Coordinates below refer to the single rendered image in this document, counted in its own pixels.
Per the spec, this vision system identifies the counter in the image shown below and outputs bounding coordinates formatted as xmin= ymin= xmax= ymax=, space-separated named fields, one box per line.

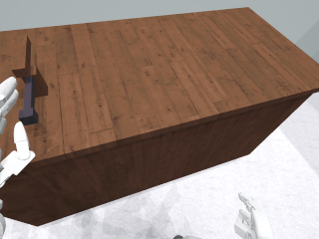
xmin=0 ymin=7 xmax=319 ymax=227

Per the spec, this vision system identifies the tap lever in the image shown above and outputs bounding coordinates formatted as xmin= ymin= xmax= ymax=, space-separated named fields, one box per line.
xmin=18 ymin=76 xmax=39 ymax=125

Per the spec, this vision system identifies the robot right hand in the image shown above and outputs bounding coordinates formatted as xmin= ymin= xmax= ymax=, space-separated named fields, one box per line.
xmin=234 ymin=192 xmax=274 ymax=239

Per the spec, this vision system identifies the robot left hand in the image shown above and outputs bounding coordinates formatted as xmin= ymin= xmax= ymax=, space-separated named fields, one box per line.
xmin=0 ymin=77 xmax=35 ymax=187

